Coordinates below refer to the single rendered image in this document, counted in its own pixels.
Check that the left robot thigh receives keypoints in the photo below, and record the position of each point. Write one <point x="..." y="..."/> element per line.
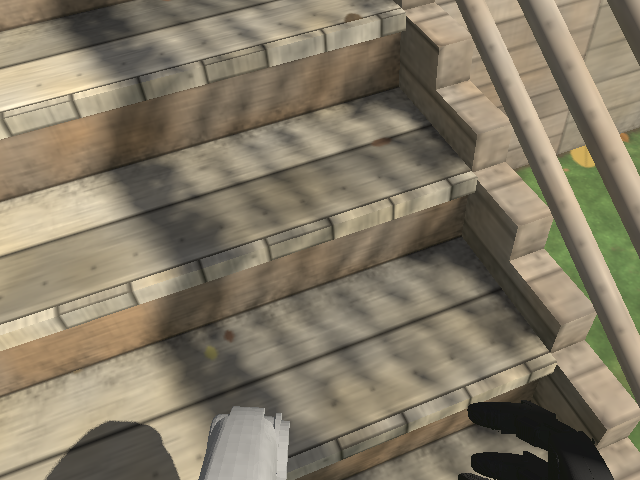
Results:
<point x="247" y="445"/>

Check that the robot left shin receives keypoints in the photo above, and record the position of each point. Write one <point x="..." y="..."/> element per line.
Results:
<point x="214" y="421"/>

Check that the robot right hand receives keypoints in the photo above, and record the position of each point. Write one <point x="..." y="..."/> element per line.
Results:
<point x="571" y="454"/>

